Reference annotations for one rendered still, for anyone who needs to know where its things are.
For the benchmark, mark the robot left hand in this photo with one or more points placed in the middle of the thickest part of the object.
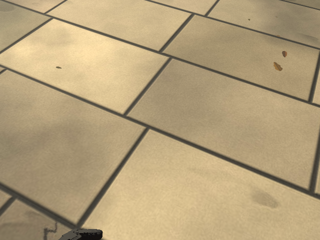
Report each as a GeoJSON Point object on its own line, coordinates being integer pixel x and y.
{"type": "Point", "coordinates": [85, 234]}

